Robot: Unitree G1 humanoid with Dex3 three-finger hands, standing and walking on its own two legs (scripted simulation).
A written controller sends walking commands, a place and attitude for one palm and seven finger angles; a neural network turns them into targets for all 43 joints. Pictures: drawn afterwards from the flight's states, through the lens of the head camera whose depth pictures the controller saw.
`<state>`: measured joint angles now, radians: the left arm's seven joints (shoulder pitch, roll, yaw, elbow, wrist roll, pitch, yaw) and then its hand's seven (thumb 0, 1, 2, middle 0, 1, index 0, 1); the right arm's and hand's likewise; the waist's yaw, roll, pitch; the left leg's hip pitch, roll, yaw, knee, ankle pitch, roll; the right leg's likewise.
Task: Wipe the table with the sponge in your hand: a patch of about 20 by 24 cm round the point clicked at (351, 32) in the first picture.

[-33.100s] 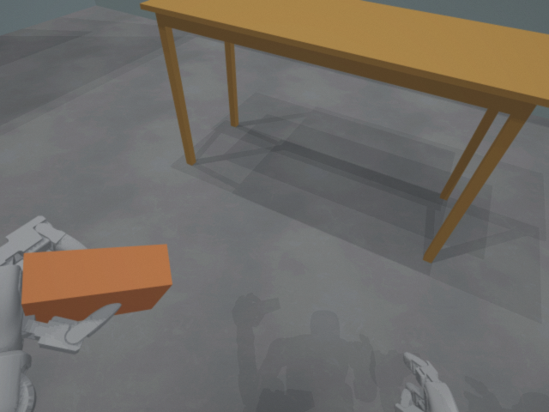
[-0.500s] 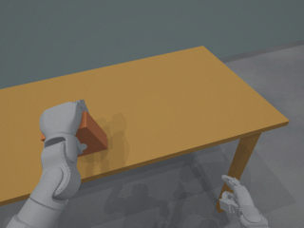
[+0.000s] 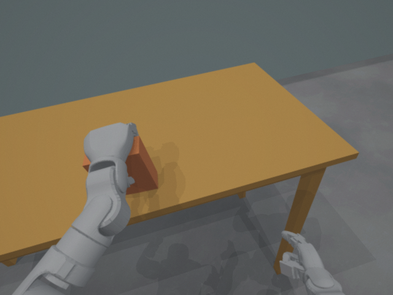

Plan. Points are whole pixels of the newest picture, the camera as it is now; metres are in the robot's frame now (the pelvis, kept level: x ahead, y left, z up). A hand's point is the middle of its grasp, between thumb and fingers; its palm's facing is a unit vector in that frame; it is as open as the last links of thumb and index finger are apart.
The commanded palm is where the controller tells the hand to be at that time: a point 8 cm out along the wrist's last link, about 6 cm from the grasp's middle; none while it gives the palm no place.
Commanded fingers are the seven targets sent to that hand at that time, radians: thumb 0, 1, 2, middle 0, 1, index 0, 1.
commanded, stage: wipe forward along the third lane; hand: left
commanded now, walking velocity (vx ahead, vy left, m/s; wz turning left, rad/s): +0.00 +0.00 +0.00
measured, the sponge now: (128, 175) +0.32 +0.22 +0.10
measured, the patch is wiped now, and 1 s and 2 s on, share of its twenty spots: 0.80 0.90 0.90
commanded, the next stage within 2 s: wipe back along the third lane in 1.50 s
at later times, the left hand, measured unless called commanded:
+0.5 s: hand (125, 145) +0.36 +0.23 +0.14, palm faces +0.03 -0.03 -1.00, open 9.2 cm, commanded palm +0.34 +0.24 +0.18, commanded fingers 0.00 0.10 1.30 -1.20 -1.60 -1.20 -1.60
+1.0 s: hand (122, 131) +0.41 +0.26 +0.14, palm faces -0.03 -0.01 -1.00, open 9.3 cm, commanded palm +0.39 +0.27 +0.17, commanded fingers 0.00 0.10 1.30 -1.20 -1.60 -1.20 -1.60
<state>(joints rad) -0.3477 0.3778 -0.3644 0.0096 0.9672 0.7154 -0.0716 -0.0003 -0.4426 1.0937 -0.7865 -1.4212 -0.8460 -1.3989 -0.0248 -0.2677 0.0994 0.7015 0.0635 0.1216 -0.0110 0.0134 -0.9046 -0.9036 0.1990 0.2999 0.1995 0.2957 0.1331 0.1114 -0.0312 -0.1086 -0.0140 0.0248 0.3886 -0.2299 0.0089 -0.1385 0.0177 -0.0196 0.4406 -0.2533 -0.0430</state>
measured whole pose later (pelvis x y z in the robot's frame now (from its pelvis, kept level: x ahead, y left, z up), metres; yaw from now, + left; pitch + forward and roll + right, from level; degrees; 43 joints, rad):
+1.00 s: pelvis +0.00 -0.02 +0.00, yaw +0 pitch +2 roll +1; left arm -0.74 0.49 -0.13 0.77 0.97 0.30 -0.04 0.00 -0.54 1.15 -0.86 -1.38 -0.88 -1.37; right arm 0.19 -0.30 0.03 0.77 0.06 0.09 -0.09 0.01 -0.91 -0.90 0.20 0.30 0.20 0.30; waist 0.01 0.07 -0.06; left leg -0.23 0.02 0.02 0.42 -0.23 -0.01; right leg -0.25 0.05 -0.03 0.44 -0.23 -0.06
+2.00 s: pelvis +0.02 +0.02 +0.00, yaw -1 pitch +4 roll +0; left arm -0.76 0.45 -0.16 0.78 0.97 0.39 0.07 -0.01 -0.47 1.12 -0.80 -1.42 -0.83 -1.44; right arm 0.18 -0.29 0.02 0.77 0.08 0.12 -0.04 0.01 -0.91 -0.90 0.20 0.30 0.20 0.30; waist 0.01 0.07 -0.09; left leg -0.21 -0.02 0.05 0.36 -0.23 0.04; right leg -0.22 0.01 0.01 0.36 -0.22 -0.01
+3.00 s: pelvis +0.03 +0.02 +0.00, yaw +0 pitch +1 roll +0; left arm -0.34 0.37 -0.32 0.00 0.99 0.72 -0.01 0.05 -0.40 1.06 -0.74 -1.45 -0.79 -1.46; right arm 0.01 -0.28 0.08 0.66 0.08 0.15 0.03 0.01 -0.91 -0.90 0.20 0.30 0.20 0.30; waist 0.11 0.11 -0.06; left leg -0.16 -0.04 0.03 0.45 -0.30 0.04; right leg -0.18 0.00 -0.01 0.47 -0.31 -0.01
